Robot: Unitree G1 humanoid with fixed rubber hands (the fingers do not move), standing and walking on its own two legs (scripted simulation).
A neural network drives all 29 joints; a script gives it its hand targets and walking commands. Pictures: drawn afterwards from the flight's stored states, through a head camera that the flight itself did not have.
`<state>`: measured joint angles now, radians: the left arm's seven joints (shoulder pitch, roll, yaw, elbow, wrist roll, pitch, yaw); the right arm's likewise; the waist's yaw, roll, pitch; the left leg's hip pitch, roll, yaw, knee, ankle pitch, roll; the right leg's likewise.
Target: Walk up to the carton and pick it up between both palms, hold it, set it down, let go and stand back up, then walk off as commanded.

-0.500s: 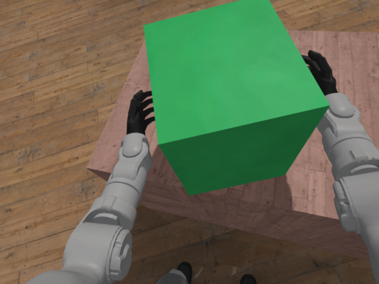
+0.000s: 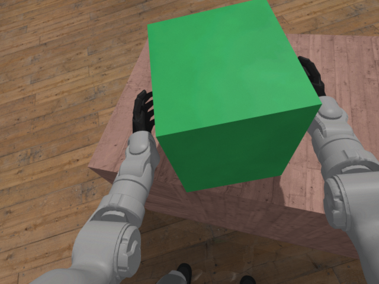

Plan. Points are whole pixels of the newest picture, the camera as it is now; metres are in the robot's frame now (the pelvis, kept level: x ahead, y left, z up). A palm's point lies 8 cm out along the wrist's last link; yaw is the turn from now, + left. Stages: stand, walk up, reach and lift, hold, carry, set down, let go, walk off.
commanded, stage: reach and lift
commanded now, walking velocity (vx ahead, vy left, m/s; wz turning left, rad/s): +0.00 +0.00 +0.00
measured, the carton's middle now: (220, 107) +0.50 +0.05 +0.00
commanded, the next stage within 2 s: none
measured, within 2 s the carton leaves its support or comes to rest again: leaves its support in 1.02 s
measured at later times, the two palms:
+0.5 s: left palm (141, 129) +0.39 +0.20 +0.04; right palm (305, 97) +0.51 -0.12 +0.05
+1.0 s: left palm (139, 131) +0.39 +0.21 +0.04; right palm (303, 96) +0.51 -0.12 +0.05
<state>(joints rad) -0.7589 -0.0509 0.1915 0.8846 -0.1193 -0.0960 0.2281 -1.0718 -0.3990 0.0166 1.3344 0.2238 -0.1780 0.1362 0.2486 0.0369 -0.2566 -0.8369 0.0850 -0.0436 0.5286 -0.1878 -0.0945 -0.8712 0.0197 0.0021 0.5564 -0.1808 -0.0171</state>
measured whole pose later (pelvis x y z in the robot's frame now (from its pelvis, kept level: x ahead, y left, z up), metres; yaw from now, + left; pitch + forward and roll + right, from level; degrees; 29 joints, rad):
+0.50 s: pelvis +0.00 +0.00 +0.00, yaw +0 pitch +25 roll +0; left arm -0.76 -0.13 0.44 0.88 0.09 -0.18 0.18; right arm -1.07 -0.31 -0.34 1.37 -0.16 -0.29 0.15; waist 0.22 0.04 -0.19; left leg -0.77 0.09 -0.04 0.53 -0.20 -0.09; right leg -0.79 0.02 0.00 0.54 -0.18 -0.01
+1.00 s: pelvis +0.01 +0.00 +0.01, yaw +0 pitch +25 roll +0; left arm -0.74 -0.13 0.44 0.88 0.09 -0.21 0.18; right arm -1.07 -0.30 -0.34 1.39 -0.16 -0.32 0.15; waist 0.22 0.04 -0.20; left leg -0.76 0.09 -0.04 0.52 -0.20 -0.09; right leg -0.78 0.02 0.00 0.53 -0.18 -0.01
